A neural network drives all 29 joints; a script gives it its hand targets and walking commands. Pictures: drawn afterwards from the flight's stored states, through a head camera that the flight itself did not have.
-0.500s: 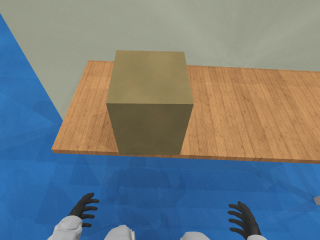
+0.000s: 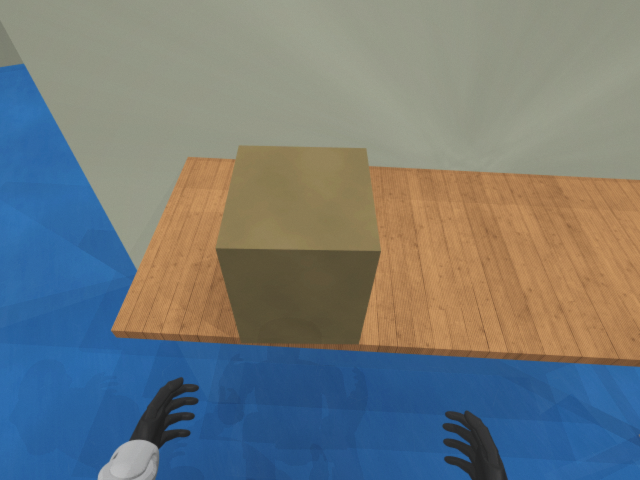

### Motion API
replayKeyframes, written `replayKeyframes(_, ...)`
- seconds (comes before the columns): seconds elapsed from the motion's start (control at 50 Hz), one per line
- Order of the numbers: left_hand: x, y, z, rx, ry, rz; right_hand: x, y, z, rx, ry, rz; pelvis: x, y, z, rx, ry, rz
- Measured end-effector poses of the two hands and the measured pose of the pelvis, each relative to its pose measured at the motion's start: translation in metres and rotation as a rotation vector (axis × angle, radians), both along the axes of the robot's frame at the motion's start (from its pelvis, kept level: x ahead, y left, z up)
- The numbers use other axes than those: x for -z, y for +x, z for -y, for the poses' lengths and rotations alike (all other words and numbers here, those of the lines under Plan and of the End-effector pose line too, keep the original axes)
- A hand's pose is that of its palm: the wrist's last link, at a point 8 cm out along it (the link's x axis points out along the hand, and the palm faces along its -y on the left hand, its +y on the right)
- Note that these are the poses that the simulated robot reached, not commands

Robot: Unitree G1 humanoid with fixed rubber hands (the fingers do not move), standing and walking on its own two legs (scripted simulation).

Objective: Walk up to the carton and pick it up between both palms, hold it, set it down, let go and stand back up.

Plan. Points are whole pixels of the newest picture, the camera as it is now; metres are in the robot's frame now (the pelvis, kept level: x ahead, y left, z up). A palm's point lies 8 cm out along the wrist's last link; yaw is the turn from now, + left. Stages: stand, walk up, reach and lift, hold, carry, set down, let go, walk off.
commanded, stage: reach and lift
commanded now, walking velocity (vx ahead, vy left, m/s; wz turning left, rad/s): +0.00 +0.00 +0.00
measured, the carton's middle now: (301, 249) +0.45 +0.04 -0.01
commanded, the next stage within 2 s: none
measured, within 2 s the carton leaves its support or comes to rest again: neither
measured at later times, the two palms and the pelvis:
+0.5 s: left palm (144, 423) +0.19 +0.23 -0.05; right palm (472, 432) +0.19 -0.19 -0.05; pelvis +0.02 +0.00 +0.00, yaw +2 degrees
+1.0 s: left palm (153, 386) +0.23 +0.22 -0.02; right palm (461, 380) +0.25 -0.18 -0.02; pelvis +0.03 -0.01 +0.00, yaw +2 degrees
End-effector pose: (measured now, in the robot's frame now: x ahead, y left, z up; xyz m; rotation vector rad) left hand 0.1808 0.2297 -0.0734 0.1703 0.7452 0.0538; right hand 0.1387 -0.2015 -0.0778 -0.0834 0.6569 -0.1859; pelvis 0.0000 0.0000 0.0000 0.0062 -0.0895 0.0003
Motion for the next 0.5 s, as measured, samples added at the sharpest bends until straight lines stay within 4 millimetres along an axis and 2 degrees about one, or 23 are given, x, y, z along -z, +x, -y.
replayKeyframes(0.26, -0.011, -0.001, -0.003, -0.029, -0.036, 0.129, -0.013, 0.027, -0.011, -0.02, 0.028, 0.103, -0.003, 0.017, 0.0, -0.018, -0.001, 0.005)
replayKeyframes(0.5, -0.024, 0.014, -0.003, -0.035, -0.063, 0.256, -0.023, 0.052, -0.015, -0.028, 0.057, 0.216, -0.001, 0.025, 0.0, -0.026, -0.001, -0.003)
